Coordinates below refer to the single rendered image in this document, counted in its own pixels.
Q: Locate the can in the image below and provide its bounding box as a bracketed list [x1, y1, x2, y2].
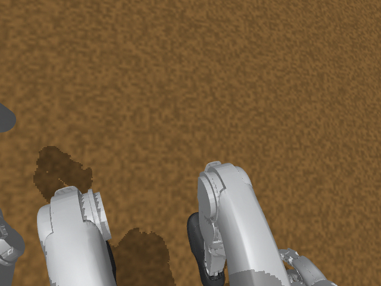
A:
[0, 103, 16, 133]

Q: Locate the left robot arm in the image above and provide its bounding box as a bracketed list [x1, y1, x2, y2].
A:
[0, 209, 25, 286]

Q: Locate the right robot hand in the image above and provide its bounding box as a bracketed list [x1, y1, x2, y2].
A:
[278, 248, 327, 286]

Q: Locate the right robot foot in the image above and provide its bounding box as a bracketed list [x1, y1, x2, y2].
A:
[187, 212, 224, 286]

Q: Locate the left robot foot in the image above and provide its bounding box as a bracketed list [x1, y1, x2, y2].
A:
[106, 240, 117, 284]

